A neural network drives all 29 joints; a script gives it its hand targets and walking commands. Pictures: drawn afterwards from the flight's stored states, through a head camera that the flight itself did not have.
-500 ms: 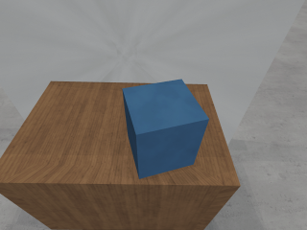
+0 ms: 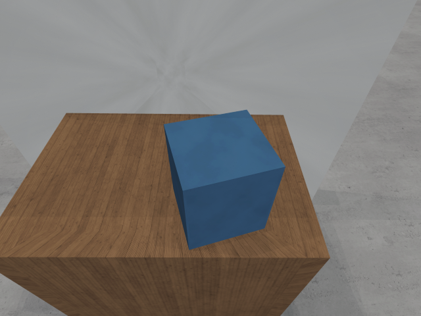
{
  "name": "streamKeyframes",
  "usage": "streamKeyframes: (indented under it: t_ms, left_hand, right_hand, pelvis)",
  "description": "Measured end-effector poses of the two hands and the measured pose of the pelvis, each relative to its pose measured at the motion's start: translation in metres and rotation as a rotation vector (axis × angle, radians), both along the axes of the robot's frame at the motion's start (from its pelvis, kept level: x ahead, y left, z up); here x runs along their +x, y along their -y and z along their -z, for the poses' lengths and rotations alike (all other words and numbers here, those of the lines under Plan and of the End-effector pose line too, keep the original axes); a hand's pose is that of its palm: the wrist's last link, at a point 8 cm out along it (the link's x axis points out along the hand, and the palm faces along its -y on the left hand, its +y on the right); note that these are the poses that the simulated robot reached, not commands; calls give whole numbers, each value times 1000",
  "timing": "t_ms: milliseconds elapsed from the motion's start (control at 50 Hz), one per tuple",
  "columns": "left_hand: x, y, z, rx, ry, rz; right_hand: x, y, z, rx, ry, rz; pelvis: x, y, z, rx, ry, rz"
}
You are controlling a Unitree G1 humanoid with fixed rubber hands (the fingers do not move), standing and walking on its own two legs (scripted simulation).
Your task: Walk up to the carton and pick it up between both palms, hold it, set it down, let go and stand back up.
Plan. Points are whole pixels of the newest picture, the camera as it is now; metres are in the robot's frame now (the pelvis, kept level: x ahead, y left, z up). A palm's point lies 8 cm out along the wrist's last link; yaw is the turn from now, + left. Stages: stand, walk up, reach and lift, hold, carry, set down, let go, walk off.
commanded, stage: stand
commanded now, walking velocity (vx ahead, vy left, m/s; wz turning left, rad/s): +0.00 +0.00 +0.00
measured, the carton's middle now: (217, 180) +0.44 +0.00 -0.03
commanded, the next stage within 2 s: none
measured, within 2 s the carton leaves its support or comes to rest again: neither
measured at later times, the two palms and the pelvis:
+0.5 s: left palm out of the picture +0.00 +0.24 -0.14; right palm out of the picture -0.01 -0.25 -0.13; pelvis +0.01 -0.01 +0.00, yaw +0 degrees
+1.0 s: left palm out of the picture +0.01 +0.23 -0.14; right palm out of the picture -0.02 -0.24 -0.13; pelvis +0.01 -0.01 +0.00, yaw -1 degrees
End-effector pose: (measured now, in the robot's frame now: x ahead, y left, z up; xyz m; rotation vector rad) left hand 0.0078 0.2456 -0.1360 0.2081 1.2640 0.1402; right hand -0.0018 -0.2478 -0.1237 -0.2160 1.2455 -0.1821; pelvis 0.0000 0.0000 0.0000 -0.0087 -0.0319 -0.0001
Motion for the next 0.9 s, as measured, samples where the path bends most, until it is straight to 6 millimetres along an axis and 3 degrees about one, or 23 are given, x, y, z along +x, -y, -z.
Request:
streamKeyframes:
  t_ms: [900]
  left_hand:
    - [-3, 18, 3, -8, -74, -21]
  right_hand:
    - [-13, -3, 9, 28, -92, 52]
  pelvis:
    - [10, 9, -2, 3, -9, 16]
